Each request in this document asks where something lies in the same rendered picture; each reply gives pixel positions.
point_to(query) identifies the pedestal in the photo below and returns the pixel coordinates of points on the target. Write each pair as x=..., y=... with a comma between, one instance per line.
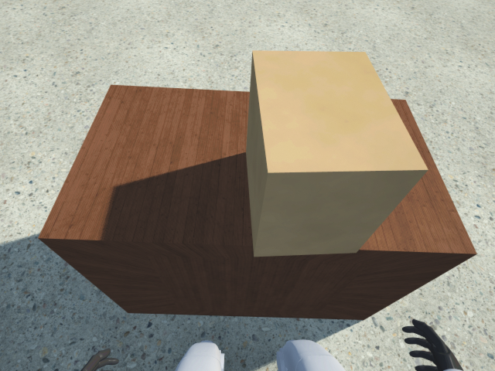
x=155, y=212

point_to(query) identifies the right robot thigh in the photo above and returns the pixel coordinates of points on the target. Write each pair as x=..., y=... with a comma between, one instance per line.
x=306, y=355

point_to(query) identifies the robot left hand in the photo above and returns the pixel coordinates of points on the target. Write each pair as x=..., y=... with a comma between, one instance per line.
x=100, y=359

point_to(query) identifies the left robot thigh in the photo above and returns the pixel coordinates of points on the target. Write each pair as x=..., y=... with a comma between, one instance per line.
x=202, y=356

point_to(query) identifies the robot thigh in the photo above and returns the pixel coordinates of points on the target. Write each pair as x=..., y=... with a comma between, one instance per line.
x=306, y=355
x=202, y=356

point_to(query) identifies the robot right hand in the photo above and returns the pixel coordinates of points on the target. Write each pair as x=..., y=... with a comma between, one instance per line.
x=440, y=353

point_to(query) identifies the carton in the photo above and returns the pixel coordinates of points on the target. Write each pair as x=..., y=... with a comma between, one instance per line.
x=328, y=156

